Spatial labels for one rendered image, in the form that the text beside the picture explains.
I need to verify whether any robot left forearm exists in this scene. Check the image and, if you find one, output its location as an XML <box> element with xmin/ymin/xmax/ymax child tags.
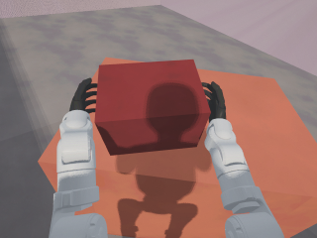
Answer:
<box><xmin>49</xmin><ymin>110</ymin><xmax>100</xmax><ymax>238</ymax></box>

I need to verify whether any left robot upper arm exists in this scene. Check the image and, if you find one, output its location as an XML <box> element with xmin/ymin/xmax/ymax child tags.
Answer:
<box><xmin>50</xmin><ymin>212</ymin><xmax>108</xmax><ymax>238</ymax></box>

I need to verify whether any robot left hand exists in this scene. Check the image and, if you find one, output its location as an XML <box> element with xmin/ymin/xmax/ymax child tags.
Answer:
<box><xmin>69</xmin><ymin>77</ymin><xmax>98</xmax><ymax>114</ymax></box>

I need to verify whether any pedestal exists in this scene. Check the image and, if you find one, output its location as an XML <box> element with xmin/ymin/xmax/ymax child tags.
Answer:
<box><xmin>38</xmin><ymin>57</ymin><xmax>317</xmax><ymax>238</ymax></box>

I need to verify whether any robot right hand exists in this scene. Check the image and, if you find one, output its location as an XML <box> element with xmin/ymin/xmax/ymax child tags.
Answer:
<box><xmin>201</xmin><ymin>81</ymin><xmax>227</xmax><ymax>123</ymax></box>

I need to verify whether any robot right forearm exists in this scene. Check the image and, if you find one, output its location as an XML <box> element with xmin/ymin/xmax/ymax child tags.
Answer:
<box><xmin>204</xmin><ymin>118</ymin><xmax>284</xmax><ymax>238</ymax></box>

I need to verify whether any right robot upper arm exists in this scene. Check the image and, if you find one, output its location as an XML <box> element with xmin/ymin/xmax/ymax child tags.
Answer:
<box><xmin>225</xmin><ymin>212</ymin><xmax>283</xmax><ymax>238</ymax></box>

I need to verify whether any carton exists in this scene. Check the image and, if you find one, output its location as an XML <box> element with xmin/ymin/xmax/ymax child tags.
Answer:
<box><xmin>94</xmin><ymin>59</ymin><xmax>211</xmax><ymax>156</ymax></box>

